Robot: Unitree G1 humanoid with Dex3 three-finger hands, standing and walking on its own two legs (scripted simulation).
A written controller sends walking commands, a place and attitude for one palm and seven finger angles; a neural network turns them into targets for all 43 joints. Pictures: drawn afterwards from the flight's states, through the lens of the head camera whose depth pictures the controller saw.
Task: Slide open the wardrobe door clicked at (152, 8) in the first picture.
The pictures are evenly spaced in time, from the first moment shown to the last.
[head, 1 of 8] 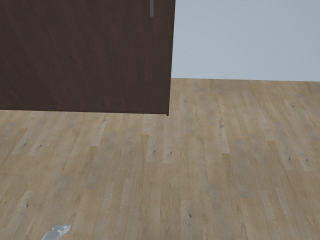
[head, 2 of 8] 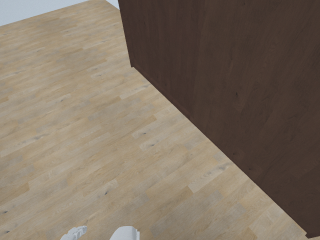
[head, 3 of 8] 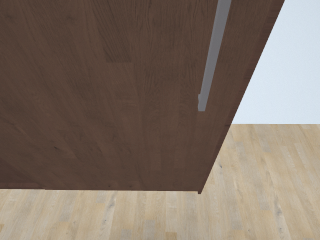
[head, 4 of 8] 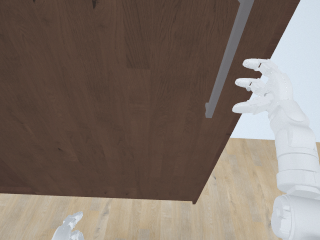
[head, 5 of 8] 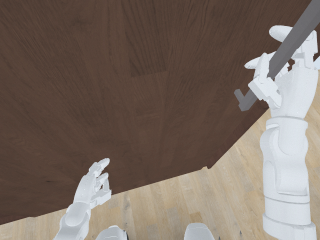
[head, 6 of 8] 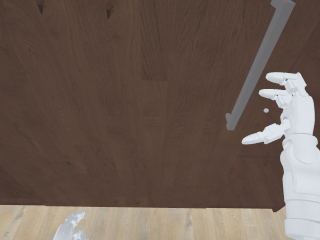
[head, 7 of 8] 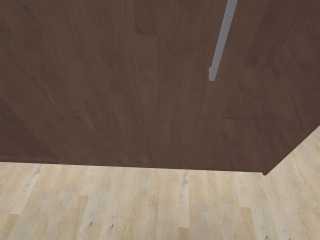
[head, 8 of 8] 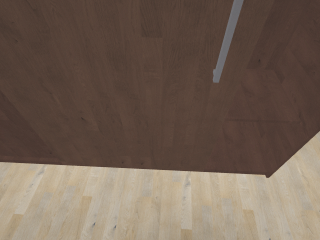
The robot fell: no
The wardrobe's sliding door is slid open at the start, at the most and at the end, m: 0.00 0.43 0.43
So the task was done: yes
